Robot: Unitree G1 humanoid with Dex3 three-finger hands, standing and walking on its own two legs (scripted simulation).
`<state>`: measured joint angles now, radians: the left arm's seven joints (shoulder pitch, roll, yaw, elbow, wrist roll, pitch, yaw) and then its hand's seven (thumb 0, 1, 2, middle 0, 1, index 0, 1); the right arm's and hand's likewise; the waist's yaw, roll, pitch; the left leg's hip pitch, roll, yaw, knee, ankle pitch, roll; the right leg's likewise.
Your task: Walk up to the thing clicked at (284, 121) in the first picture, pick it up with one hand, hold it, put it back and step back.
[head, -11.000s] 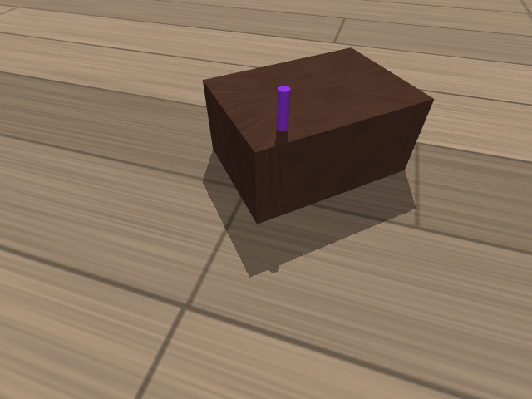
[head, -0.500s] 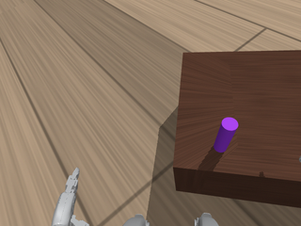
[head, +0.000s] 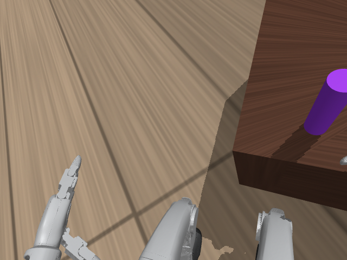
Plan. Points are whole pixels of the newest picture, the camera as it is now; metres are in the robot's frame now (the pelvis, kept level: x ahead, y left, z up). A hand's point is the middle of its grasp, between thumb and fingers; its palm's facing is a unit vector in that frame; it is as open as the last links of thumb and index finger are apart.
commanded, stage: close in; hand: right
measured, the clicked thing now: (327, 107) +0.48 -0.22 -0.03
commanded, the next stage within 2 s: rest palm in 0.42 s
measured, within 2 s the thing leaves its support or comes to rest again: leaves its support in 2.00 s
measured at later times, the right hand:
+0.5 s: hand (325, 120) +0.46 -0.22 -0.05, palm faces +0.18 +0.98 +0.04, open 17.7 cm
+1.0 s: hand (314, 117) +0.47 -0.20 -0.06, palm faces +0.17 +0.99 +0.01, open 17.2 cm
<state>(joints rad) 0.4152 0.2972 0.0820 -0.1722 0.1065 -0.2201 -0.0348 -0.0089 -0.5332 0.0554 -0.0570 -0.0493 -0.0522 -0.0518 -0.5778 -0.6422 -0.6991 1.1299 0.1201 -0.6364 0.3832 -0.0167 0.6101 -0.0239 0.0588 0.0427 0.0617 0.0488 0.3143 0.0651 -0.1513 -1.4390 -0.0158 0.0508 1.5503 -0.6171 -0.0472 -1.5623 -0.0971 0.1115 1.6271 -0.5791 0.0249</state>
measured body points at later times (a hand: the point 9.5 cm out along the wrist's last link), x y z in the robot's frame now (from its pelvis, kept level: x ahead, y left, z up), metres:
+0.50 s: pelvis +0.00 +0.01 -0.01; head +0.16 -0.07 +0.40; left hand +0.18 +0.27 +0.10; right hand +0.44 -0.27 -0.05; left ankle +0.06 +0.15 -0.54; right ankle +0.07 -0.13 -0.54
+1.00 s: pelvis +0.00 +0.01 -0.01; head +0.17 -0.07 +0.40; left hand +0.18 +0.26 +0.11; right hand +0.46 -0.25 -0.06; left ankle +0.06 +0.15 -0.54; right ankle +0.07 -0.13 -0.54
